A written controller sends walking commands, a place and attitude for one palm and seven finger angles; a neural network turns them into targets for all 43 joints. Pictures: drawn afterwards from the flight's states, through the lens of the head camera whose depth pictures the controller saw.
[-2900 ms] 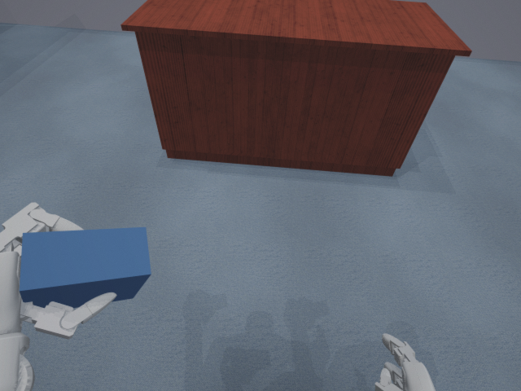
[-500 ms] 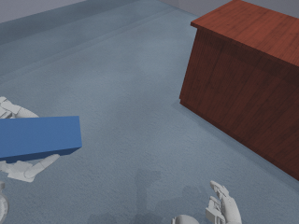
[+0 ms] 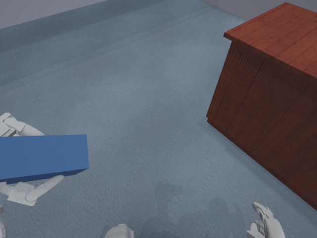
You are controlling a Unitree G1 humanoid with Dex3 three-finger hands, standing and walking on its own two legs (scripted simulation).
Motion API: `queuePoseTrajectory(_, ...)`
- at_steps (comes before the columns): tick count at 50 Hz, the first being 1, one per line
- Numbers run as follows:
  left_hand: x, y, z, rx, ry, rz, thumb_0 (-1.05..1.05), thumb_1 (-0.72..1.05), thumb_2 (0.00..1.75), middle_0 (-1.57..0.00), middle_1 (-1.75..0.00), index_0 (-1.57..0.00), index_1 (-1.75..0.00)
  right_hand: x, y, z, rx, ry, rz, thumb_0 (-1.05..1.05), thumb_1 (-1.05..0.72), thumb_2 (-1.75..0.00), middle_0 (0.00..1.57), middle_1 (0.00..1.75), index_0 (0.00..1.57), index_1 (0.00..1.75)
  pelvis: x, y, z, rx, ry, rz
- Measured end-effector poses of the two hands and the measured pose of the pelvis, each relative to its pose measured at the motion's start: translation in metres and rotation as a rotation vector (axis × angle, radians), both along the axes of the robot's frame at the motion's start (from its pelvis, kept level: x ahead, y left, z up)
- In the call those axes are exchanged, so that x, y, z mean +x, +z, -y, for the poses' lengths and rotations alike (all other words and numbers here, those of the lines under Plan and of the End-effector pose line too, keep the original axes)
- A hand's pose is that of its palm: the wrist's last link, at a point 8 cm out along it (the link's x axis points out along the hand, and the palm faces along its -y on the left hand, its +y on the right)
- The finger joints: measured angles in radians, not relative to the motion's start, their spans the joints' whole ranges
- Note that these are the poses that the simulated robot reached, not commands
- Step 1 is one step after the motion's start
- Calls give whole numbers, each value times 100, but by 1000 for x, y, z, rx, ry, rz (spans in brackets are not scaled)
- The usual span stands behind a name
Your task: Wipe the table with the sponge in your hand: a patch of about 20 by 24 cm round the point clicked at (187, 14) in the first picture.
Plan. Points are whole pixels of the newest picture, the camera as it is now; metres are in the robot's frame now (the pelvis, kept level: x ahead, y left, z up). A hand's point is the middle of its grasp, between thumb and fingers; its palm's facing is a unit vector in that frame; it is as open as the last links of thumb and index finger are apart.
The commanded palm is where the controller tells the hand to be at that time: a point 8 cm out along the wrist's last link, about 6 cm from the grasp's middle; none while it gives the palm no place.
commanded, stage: walk to a spot facing it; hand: left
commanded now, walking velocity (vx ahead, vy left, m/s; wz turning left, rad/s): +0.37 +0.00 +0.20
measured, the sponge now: (56, 158) +0.22 +0.20 +0.16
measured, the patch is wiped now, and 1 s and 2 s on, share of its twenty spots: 0.00 0.00 0.00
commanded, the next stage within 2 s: turn to face it in 1.42 s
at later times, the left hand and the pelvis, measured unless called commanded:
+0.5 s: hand (65, 107) +0.33 +0.22 +0.17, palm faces +0.50 -0.73 -0.47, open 10.0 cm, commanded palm +0.28 +0.25 +0.18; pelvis +0.14 -0.04 -0.02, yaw +5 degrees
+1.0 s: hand (59, 74) +0.43 +0.26 +0.18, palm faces +0.58 -0.70 -0.41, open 10.0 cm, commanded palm +0.36 +0.29 +0.18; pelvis +0.26 -0.02 -0.01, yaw +13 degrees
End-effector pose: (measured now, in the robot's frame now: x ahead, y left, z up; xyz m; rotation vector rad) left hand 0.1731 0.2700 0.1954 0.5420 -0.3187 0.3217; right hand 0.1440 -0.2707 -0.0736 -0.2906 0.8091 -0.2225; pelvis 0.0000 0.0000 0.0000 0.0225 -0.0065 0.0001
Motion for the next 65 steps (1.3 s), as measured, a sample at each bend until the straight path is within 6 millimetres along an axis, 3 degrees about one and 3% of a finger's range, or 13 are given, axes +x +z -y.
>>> queuePoseTrajectory(5,29,-6,-22,-11,32,103,0,-48,99,-76,-133,-75,-133,44,-1,-12,-39,6,55,1,-91,-90,19,30,20,30,36,-17,-13,-8,-4,11)
queuePoseTrajectory(9,62,-14,-30,-39,51,99,0,-48,99,-76,-133,-75,-133,74,-9,-42,52,29,74,1,-91,-90,19,30,20,30,52,-17,-12,-15,17,17)
queuePoseTrajectory(13,78,-6,-17,-35,32,55,-1,-48,99,-76,-133,-75,-133,94,-10,-74,162,76,72,1,-91,-90,19,30,20,30,71,-7,-5,-29,20,-4)
queuePoseTrajectory(17,85,7,3,5,22,22,-1,-48,99,-76,-133,-75,-133,110,-16,-87,234,118,45,1,-91,-90,20,30,20,30,95,0,6,-40,27,-12)
queuePoseTrajectory(21,98,8,14,60,87,-5,0,-48,99,-76,-133,-75,-133,131,-34,-78,265,148,7,1,-90,-90,20,30,21,30,121,-6,26,-31,48,-2)
queuePoseTrajectory(26,121,-10,21,2,172,-17,0,-48,99,-76,-133,-75,-133,166,-55,-39,202,182,-55,1,-90,-90,20,30,21,30,146,-16,41,-18,97,23)
queuePoseTrajectory(31,141,-13,25,-41,177,-56,0,-48,99,-76,-133,-75,-133,202,-30,1,97,157,-56,2,-91,-90,20,30,20,30,173,-3,45,-1,136,16)
queuePoseTrajectory(36,155,-3,18,-10,171,-32,0,-48,99,-76,-133,-75,-133,241,-3,16,3,165,-24,2,-91,-90,20,30,20,30,201,2,41,7,170,2)
queuePoseTrajectory(41,171,-2,-7,9,201,73,0,-48,99,-76,-133,-75,-133,284,2,-1,-48,189,38,2,-91,-90,19,30,20,30,233,-14,22,-3,174,9)
queuePoseTrajectory(46,200,-13,-30,3,223,108,0,-48,99,-76,-133,-75,-133,317,-10,-48,62,214,80,1,-91,-90,19,30,20,30,249,-22,17,-12,212,30)
queuePoseTrajectory(54,204,8,-9,14,241,48,-1,-48,99,-76,-133,-75,-133,339,-14,-111,241,349,48,1,-91,-90,20,30,20,30,284,-4,25,-46,253,10)
queuePoseTrajectory(61,211,-4,-2,14,419,14,0,-48,99,-76,-133,-75,-133,378,-44,-98,233,445,-29,1,-90,-90,20,30,21,30,321,-15,46,-26,334,27)
queuePoseTrajectory(65,220,-17,-3,-85,470,-15,0,-48,99,-76,-133,-75,-133,408,-38,-73,139,465,-67,2,-90,-90,20,30,21,30,335,-7,46,-1,376,34)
